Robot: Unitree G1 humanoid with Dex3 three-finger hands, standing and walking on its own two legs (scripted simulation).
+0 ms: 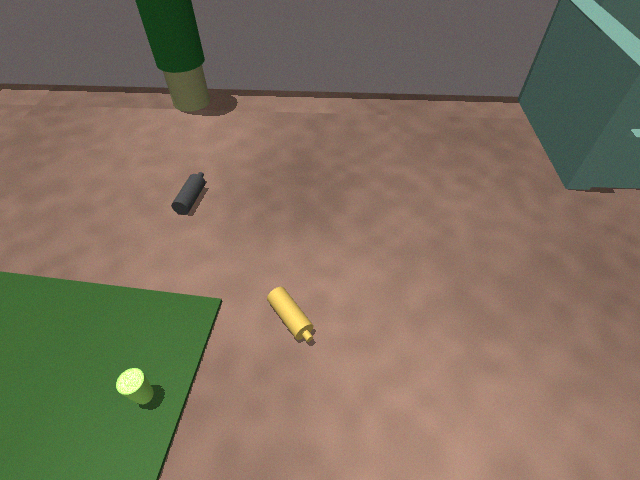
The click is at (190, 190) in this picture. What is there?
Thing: lying bottle
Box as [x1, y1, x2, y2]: [171, 172, 205, 214]
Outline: 201,172 197,174 191,174 171,205 176,212 181,214 186,214 205,183 202,177 203,174
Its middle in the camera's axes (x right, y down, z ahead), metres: -0.60 -0.24 +1.80
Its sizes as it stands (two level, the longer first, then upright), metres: 0.243 0.080 0.080
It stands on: the floor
